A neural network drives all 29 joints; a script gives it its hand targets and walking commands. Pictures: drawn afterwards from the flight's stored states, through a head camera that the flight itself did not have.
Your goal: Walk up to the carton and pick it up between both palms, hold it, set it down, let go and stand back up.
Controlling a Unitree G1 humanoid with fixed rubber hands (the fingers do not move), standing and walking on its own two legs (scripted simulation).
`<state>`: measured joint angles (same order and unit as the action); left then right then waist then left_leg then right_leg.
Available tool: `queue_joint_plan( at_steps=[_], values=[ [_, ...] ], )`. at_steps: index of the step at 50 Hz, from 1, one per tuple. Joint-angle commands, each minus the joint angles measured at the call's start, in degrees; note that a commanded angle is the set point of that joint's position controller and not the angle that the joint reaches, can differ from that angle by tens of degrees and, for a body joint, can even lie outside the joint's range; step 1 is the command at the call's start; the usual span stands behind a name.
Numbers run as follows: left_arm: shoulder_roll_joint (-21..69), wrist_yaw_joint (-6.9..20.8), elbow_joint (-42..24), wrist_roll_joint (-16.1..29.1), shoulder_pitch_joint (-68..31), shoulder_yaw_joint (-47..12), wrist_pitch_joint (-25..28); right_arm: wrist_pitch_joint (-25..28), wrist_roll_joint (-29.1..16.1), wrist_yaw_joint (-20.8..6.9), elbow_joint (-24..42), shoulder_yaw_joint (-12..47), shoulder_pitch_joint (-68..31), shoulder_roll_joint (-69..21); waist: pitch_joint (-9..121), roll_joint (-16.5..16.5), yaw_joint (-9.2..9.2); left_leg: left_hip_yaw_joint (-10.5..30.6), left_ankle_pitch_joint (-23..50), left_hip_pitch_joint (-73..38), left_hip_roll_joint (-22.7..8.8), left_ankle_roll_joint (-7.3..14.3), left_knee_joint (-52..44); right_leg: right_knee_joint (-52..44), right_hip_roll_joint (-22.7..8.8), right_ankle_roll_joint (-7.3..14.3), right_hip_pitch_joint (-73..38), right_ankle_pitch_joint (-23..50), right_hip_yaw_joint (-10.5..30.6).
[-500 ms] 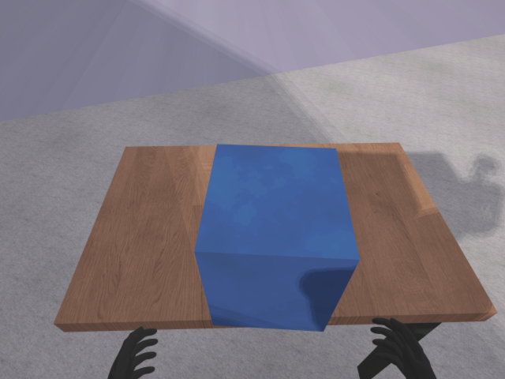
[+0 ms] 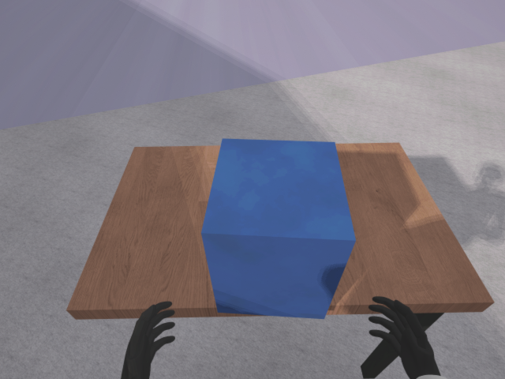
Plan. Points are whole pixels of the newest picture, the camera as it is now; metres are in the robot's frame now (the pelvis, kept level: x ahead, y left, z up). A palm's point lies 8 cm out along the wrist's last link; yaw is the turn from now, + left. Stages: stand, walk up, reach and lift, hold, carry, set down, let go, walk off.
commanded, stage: reach and lift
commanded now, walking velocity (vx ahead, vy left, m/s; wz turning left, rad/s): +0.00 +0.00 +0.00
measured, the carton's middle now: (274, 230) +0.38 +0.00 +0.03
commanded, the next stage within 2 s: none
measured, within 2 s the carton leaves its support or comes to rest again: neither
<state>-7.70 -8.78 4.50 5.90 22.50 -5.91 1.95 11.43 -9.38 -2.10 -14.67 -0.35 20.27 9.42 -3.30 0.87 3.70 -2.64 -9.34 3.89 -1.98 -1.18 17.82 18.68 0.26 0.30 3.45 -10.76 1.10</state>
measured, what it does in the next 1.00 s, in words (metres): stands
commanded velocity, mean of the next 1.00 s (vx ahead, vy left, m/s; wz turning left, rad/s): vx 0.00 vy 0.00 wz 0.00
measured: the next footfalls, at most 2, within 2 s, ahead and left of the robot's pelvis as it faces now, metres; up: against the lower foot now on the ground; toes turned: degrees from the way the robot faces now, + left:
none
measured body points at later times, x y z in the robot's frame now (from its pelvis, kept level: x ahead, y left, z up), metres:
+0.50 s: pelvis +0.01 +0.00 +0.00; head +0.02 +0.00 +0.45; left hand +0.24 +0.18 +0.05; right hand +0.26 -0.20 +0.04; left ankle +0.01 +0.13 -0.75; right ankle +0.00 -0.12 -0.75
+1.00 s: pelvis +0.01 -0.01 +0.00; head +0.04 -0.01 +0.45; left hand +0.31 +0.18 +0.10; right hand +0.32 -0.20 +0.09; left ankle +0.01 +0.13 -0.75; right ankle +0.00 -0.12 -0.75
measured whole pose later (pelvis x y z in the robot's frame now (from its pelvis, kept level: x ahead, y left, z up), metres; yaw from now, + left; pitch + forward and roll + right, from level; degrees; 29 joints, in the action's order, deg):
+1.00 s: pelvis +0.01 -0.01 +0.00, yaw -1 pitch -2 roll +0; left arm -5.9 -5.7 -18.6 7.5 -1.9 7.0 -35.3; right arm -12.6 -21.7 9.9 2.0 4.4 -5.4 17.3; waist -5.6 0.2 0.4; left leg -2.6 -8.1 4.5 -2.9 -2.2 14.3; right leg 16.3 1.5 1.0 5.1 -9.6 2.2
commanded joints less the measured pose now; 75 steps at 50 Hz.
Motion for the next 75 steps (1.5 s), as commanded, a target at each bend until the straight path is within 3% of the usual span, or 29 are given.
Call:
queue_joint_plan(
  at_steps=[1,4,5,6,12,13,16,22,27,28,29,30,31,36,39,40,42,48,51,54,55,56,58,60,64,66,72,73,75],
  values=[
    [-2.8,-0.8,-10.8,0.7,-7.1,1.1,1.6,0.5,-1.0,0.3,14.0,-2.3,-5.5,4.6,1.4,0.7,-0.36,-0.5,1.2,-2.1,1.7,0.4,-2.7,-5.8,0.4,1.9,7.2,-4.6,0.9],
    [-0.9,-1.2,-14.4,0.2,-7.5,0.5,0.9,-0.9,-0.7,0.6,13.9,-3.5,-5.8,4.7,2.1,0.0,0.24,0.1,1.6,-2.9,1.8,0.0,-3.8,-5.7,0.6,2.2,6.4,-3.9,1.0],
    [-2.2,-1.1,-14.1,0.1,-7.4,0.7,0.4,-1.1,-1.1,0.8,14.8,-3.1,-6.2,5.4,2.5,0.0,-0.42,-0.2,2.2,-4.0,2.0,-0.1,-2.7,-5.3,0.6,2.1,6.8,-3.8,0.9],
    [-1.9,-1.1,-12.9,0.6,-8.2,1.2,-0.1,-1.7,-1.6,0.9,14.4,-2.6,-7.6,4.6,1.7,0.1,0.28,0.4,2.1,-2.5,1.7,0.0,-2.9,-5.3,0.4,2.1,6.1,-3.2,1.2],
    [-1.8,-1.6,-17.5,0.9,-11.7,0.6,-4.0,-5.1,-2.2,1.7,17.9,-2.5,-9.8,4.7,2.8,-0.1,-0.81,0.2,-0.1,-2.7,1.9,0.5,-3.5,-5.3,0.2,1.6,6.3,-3.8,1.5],
    [-1.2,-1.8,-19.0,1.5,-12.0,1.0,-5.0,-5.7,-2.9,1.8,18.8,-2.6,-10.9,5.6,3.6,-0.5,0.02,0.2,1.2,-2.7,1.9,0.6,-3.5,-5.2,0.2,1.5,6.2,-2.7,1.5],
    [-2.0,-2.2,-22.6,2.1,-13.7,2.2,-8.0,-6.9,-3.5,2.5,21.9,-3.0,-13.2,7.1,6.1,0.4,-0.72,0.3,5.5,-3.7,2.1,0.3,-1.5,-4.4,0.7,1.4,5.5,1.1,1.0],
    [-2.1,-0.7,-26.1,2.3,-14.2,4.0,-14.5,-10.2,-6.3,4.9,24.0,-1.1,-14.8,7.9,9.3,1.1,-1.23,0.3,14.4,-7.6,2.3,0.1,0.0,-4.1,1.5,0.7,5.0,10.7,0.8],
    [-1.5,0.3,-31.8,2.0,-17.5,6.2,-19.9,-13.3,-8.0,6.4,27.8,0.3,-18.8,9.7,11.0,-0.1,-2.1,0.8,15.7,-8.8,2.7,-0.1,-0.2,-4.2,2.1,0.2,4.3,12.1,0.7],
    [-0.9,0.6,-31.4,2.5,-17.6,6.0,-21.1,-13.8,-7.8,6.8,28.2,0.1,-19.6,10.1,10.4,1.0,-1.98,0.9,16.7,-9.0,2.4,-0.5,-0.5,-4.5,2.3,0.1,4.4,12.2,0.4],
    [-0.8,0.9,-31.3,1.9,-17.0,6.7,-22.2,-14.5,-8.8,7.1,26.9,0.3,-19.6,10.3,9.3,-0.3,-2.2,0.8,17.7,-8.4,2.4,-0.8,-0.8,-4.6,2.1,0.4,4.4,14.1,0.1],
    [-2.2,1.1,-32.4,2.0,-19.1,6.4,-23.1,-15.0,-8.8,7.5,27.4,0.5,-19.7,10.7,9.8,1.2,-2.8,0.9,17.9,-8.8,2.2,-0.5,-0.9,-4.3,2.2,-0.2,4.0,15.4,-0.1],
    [-1.2,1.4,-34.2,2.0,-19.8,8.0,-23.9,-15.5,-9.3,7.7,27.7,0.0,-19.6,10.8,11.2,-1.0,-2.61,0.8,18.7,-10.0,2.7,-0.9,-0.4,-4.6,2.3,0.2,4.6,15.7,0.1],
    [-0.4,1.8,-35.3,2.0,-24.8,8.8,-27.5,-17.5,-8.7,9.0,29.4,0.1,-25.2,11.5,11.6,0.3,-3.46,1.1,16.6,-10.6,2.2,-0.7,-1.3,-5.1,2.6,-0.2,4.8,12.6,-0.6],
    [-2.2,1.5,-37.0,2.0,-28.6,11.3,-29.1,-18.3,-9.9,9.7,30.8,-0.2,-30.2,12.0,14.2,-0.5,-3.31,0.7,17.4,-10.2,2.6,-0.2,-0.6,-3.9,2.3,-0.6,4.9,17.5,-0.9],
    [-2.0,1.5,-36.0,1.5,-27.5,11.7,-29.5,-18.7,-10.5,9.9,29.8,0.0,-30.0,12.0,14.2,-0.9,-2.35,0.3,18.6,-10.2,2.7,-0.2,-1.0,-3.4,2.4,-0.4,3.8,19.1,-0.1],
    [-1.9,2.2,-35.4,1.9,-30.2,12.4,-30.9,-19.3,-10.6,10.6,30.7,0.5,-32.2,12.4,15.9,1.4,-3.06,0.3,19.2,-10.7,2.8,-0.2,-0.8,-2.9,2.6,-1.1,1.7,22.5,-0.2],
    [-2.5,3.3,-35.0,1.4,-35.5,14.7,-34.8,-21.4,-12.3,12.1,28.7,1.7,-37.9,13.9,18.8,1.0,-2.85,-0.1,21.2,-10.5,2.5,-0.3,-0.5,-1.9,2.6,-1.5,-1.8,27.2,-0.3],
    [-2.6,2.8,-34.6,1.3,-41.0,15.2,-36.8,-23.4,-13.2,11.8,26.2,0.5,-42.8,15.7,18.5,-0.7,-3.85,0.2,16.2,-11.8,1.8,-0.3,-1.2,-2.7,2.8,-1.1,2.5,19.4,0.0],
    [-3.9,2.0,-32.2,0.7,-47.1,16.6,-39.1,-24.9,-12.7,11.8,24.6,0.0,-49.5,16.0,20.1,0.4,-3.45,0.2,13.5,-10.8,1.9,0.4,-0.9,-1.6,2.9,-1.3,3.8,18.2,-0.2],
    [-4.0,2.1,-30.8,1.7,-49.8,16.0,-39.7,-25.4,-14.2,11.7,24.5,0.7,-52.1,16.3,19.9,-0.6,-3.3,0.1,12.3,-9.3,1.9,0.8,-0.7,-1.7,2.6,-1.3,3.3,17.3,0.4],
    [-4.8,2.0,-31.0,2.2,-50.0,16.4,-40.2,-26.0,-13.8,11.8,23.9,-0.2,-53.2,17.0,20.7,0.3,-4.35,0.1,12.3,-8.6,1.7,0.9,-0.5,-1.2,2.5,-1.4,3.1,17.5,-0.3],
    [-5.0,2.6,-29.1,1.7,-52.0,17.0,-41.8,-27.4,-14.3,12.4,21.5,0.0,-55.8,16.1,20.8,0.2,-3.66,-0.4,13.4,-9.0,2.1,1.1,0.2,-1.2,2.2,-1.7,2.2,19.8,0.4],
    [-6.9,2.9,-26.5,2.1,-56.7,16.7,-42.6,-28.4,-14.7,12.3,19.7,0.1,-59.1,17.3,22.1,0.7,-4.75,-0.2,9.7,-7.5,1.7,1.5,-0.1,-0.8,1.9,-2.0,1.6,17.7,0.7],
    [-8.7,3.0,-21.4,1.3,-60.5,19.0,-43.9,-30.0,-15.4,12.0,15.1,1.0,-64.7,18.1,22.0,1.9,-3.68,-0.7,9.5,-5.7,2.2,2.1,-0.6,-0.5,1.5,-2.6,-0.3,18.6,0.7],
    [-10.1,2.6,-19.4,1.5,-66.1,18.9,-43.6,-30.7,-16.2,11.4,11.5,0.5,-69.4,18.5,23.2,0.4,-2.97,-0.7,6.9,-5.1,1.7,2.0,-0.9,-0.7,1.6,-2.5,1.6,14.0,0.9],
    [-13.5,1.4,-11.7,3.0,-76.3,18.2,-43.4,-32.1,-16.7,9.0,3.5,-0.1,-80.3,20.4,24.8,0.2,-2.33,0.0,3.3,-2.9,1.5,2.7,-0.2,-0.9,1.6,-1.8,4.0,6.5,0.6],
    [-13.2,1.3,-8.4,2.9,-73.6,17.8,-43.3,-32.0,-16.2,8.7,1.6,-0.1,-79.3,20.0,25.1,1.0,-2.02,0.3,5.3,-2.2,1.2,2.8,-0.3,-1.1,1.6,-1.9,3.4,9.0,0.4],
    [-13.8,1.4,-9.2,3.6,-76.4,17.5,-42.8,-31.4,-17.1,8.6,2.3,0.5,-82.8,20.3,29.1,0.4,-1.68,0.1,9.4,-3.5,1.4,2.3,1.0,0.3,1.8,-2.1,1.1,14.4,0.0]
  ],
)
